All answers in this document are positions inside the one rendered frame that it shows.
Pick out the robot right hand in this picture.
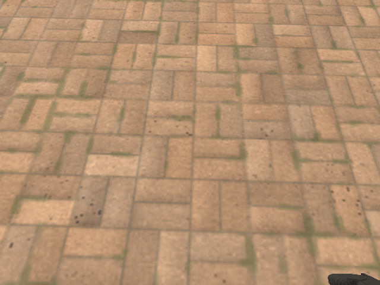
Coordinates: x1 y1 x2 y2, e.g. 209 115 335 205
328 273 380 285

